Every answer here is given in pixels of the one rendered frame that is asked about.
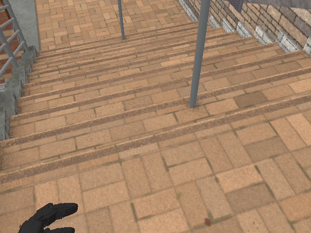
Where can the stairs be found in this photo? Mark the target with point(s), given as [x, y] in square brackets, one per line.
[95, 94]

